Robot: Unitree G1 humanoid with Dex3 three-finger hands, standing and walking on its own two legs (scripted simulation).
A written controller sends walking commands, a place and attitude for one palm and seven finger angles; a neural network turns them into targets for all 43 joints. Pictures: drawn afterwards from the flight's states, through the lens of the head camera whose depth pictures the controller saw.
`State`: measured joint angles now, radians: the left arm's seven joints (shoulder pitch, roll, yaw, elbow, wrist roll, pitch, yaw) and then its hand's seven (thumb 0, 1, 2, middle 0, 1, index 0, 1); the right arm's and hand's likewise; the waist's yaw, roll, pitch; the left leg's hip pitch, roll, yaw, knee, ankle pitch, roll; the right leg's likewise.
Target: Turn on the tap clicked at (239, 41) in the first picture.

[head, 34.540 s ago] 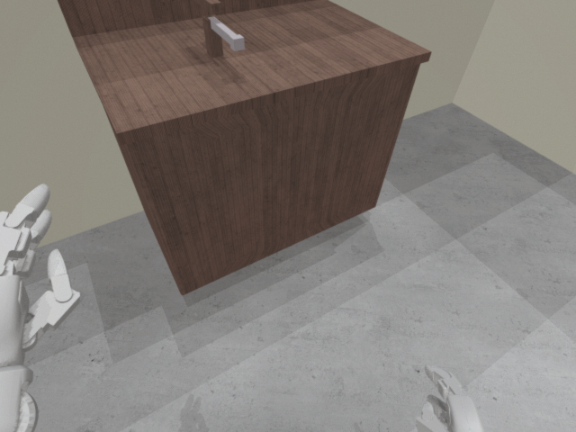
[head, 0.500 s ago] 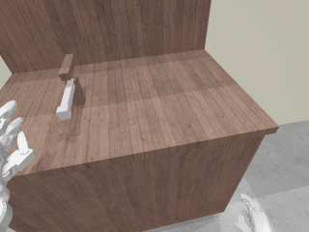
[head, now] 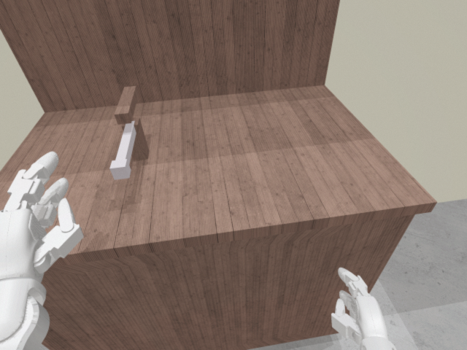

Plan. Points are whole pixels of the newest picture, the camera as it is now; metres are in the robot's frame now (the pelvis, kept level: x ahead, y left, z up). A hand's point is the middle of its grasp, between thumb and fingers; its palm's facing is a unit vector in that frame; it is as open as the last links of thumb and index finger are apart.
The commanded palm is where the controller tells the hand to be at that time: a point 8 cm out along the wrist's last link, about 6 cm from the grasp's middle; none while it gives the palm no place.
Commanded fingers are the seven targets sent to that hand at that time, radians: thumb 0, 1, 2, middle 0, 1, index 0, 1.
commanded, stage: turn the palm inward beside the body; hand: left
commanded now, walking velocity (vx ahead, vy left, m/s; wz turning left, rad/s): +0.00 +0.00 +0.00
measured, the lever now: (120, 169) +0.37 +0.28 +0.14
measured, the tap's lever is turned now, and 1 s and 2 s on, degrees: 0 0 0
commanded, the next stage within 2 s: reach beside the lever's end, fingers flat in 0.76 s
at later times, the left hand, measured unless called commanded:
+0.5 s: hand (83, 236) +0.17 +0.22 +0.20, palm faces +0.48 -0.87 -0.13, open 7.4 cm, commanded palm +0.12 +0.25 +0.21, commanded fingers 0.00 0.90 0.90 -0.20 -0.30 -0.20 -0.30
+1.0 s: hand (95, 226) +0.19 +0.21 +0.20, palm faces +0.48 -0.87 -0.13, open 7.4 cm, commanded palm +0.15 +0.25 +0.20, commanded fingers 0.00 0.90 0.90 -0.20 -0.30 -0.20 -0.30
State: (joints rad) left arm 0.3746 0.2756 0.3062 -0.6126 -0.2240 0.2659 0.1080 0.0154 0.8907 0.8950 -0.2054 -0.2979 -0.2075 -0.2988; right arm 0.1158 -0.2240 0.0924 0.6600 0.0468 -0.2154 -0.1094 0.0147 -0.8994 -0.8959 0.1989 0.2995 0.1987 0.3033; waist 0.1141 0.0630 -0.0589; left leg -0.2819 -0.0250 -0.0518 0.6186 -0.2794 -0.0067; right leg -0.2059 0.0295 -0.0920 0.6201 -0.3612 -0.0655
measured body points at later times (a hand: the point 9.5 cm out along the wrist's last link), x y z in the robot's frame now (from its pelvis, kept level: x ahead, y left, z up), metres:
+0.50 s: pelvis -0.01 -0.02 +0.00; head -0.06 -0.06 +0.44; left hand +0.14 +0.26 +0.21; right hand +0.22 -0.22 -0.06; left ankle +0.04 +0.12 -0.73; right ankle -0.01 -0.07 -0.73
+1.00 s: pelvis +0.01 -0.03 +0.00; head -0.04 -0.07 +0.45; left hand +0.16 +0.26 +0.21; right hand +0.24 -0.23 -0.06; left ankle +0.04 +0.12 -0.73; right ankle -0.01 -0.07 -0.73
